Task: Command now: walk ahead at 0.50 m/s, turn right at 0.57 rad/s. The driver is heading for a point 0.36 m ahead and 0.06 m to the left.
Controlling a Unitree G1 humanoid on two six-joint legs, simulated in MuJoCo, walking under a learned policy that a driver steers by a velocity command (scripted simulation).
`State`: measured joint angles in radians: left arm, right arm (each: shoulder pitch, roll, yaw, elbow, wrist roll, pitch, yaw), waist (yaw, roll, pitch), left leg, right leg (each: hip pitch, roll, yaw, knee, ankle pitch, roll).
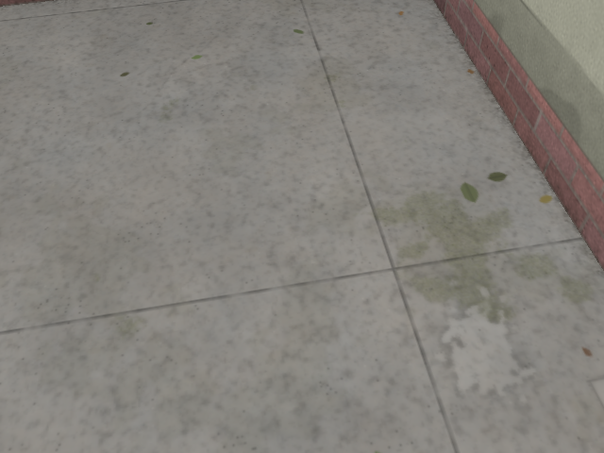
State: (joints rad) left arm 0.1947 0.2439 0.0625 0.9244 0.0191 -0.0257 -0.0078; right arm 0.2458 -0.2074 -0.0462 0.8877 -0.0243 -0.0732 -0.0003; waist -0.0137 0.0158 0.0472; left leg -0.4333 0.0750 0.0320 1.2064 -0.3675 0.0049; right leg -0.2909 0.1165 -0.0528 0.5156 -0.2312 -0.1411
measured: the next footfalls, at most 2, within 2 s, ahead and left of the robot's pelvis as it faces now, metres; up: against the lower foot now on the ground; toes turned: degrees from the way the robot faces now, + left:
left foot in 0.38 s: +0.37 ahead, +0.10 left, +0.00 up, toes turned +2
right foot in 0.82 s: +0.33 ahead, -0.10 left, +0.00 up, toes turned +0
